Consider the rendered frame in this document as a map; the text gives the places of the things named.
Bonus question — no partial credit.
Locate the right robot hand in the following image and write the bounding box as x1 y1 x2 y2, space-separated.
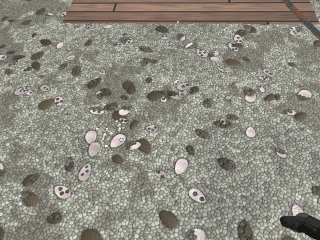
280 215 320 240

